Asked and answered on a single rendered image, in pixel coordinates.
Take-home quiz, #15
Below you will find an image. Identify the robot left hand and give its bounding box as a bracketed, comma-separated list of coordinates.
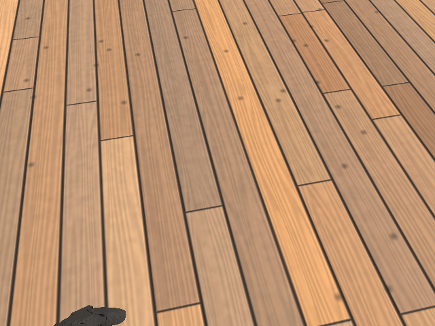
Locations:
[54, 305, 126, 326]

